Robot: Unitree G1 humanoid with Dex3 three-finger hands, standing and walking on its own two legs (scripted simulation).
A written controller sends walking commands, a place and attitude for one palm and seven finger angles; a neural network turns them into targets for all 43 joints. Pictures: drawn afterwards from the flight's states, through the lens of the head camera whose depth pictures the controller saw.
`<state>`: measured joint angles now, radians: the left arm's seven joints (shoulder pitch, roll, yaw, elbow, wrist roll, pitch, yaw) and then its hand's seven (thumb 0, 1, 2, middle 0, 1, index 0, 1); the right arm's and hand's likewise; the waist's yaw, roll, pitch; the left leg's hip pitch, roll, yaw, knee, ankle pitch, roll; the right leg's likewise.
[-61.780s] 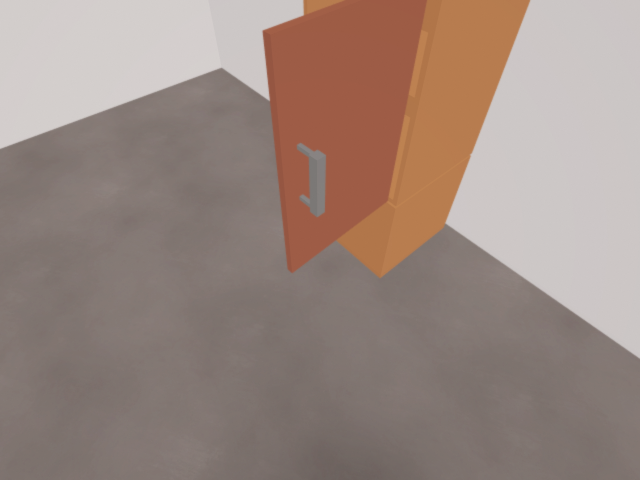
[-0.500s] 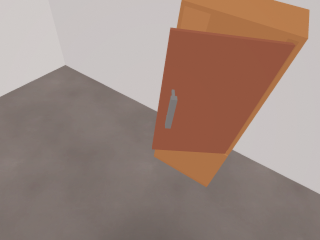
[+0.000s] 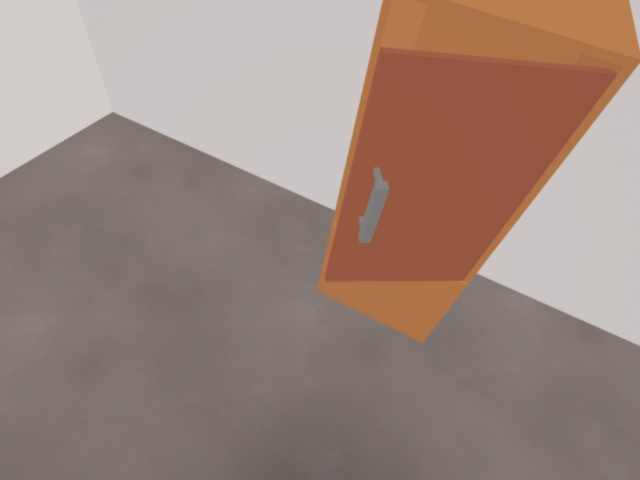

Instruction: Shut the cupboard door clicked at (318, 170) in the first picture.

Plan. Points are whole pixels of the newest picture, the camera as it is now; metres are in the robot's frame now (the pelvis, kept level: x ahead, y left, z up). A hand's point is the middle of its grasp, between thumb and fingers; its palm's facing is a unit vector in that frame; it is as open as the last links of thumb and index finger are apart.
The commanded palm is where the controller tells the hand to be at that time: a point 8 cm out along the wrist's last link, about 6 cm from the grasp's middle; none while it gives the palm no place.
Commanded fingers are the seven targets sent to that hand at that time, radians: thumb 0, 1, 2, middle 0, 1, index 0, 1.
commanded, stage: come to a stop and stand still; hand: left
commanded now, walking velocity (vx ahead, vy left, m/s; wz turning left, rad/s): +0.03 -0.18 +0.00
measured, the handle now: (370, 206) +0.60 -0.07 -0.05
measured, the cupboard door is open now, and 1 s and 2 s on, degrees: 31 31 31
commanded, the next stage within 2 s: look again from close up in 1.38 s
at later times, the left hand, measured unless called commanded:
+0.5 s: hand out of the picture +0.04 +0.23 -0.19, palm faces +0.02 -0.99 -0.12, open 7.4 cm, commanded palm none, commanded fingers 0.00 0.90 0.90 -0.20 -0.30 -0.20 -0.30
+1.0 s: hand out of the picture +0.03 +0.18 -0.18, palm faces +0.04 -0.97 -0.23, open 7.3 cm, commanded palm none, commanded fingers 0.00 0.90 0.90 -0.20 -0.30 -0.20 -0.30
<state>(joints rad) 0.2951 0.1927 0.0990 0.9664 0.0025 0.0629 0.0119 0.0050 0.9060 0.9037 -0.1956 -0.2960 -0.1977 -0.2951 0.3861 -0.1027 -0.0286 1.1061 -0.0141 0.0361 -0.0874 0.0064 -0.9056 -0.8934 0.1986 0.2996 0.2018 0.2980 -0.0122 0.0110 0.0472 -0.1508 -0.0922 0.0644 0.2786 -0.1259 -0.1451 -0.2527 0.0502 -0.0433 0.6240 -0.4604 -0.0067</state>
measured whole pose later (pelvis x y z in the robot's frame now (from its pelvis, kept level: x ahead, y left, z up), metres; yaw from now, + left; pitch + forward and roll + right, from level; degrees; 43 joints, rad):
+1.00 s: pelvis -0.01 +0.00 -0.02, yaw +0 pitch -1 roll +1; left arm 0.26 0.16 0.00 1.01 0.00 0.00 0.05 0.01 0.92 0.90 -0.20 -0.30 -0.20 -0.30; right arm 0.25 -0.17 -0.01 1.07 0.00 0.01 -0.03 0.01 -0.92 -0.89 0.19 0.30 0.20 0.30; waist 0.01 0.01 0.04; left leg -0.17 -0.04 -0.02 0.44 -0.26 0.02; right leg -0.18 -0.01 0.03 0.49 -0.29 0.00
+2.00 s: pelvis -0.01 +0.01 -0.01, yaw +0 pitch +0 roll +0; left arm 0.32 0.12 -0.01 1.10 0.00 -0.01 0.04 0.01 0.91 0.90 -0.20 -0.30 -0.20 -0.30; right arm 0.30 -0.13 0.01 1.14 0.00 -0.02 -0.04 0.01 -0.92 -0.89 0.19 0.30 0.20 0.30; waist 0.01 -0.02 0.03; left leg -0.16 -0.05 -0.02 0.40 -0.23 0.03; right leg -0.16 -0.02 0.03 0.42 -0.26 0.01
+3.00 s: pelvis +0.15 -0.10 -0.01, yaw +7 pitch +1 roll -1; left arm 0.26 0.18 0.07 0.96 0.02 0.04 -0.01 0.01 0.91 0.90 -0.19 -0.30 -0.20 -0.29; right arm 0.20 -0.17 -0.05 1.01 -0.04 0.00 -0.03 0.00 -0.93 -0.89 0.20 0.30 0.20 0.30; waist 0.01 -0.01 0.06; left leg -0.24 0.12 0.09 0.48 -0.26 -0.04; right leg -0.44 -0.10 -0.03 0.79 -0.32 0.05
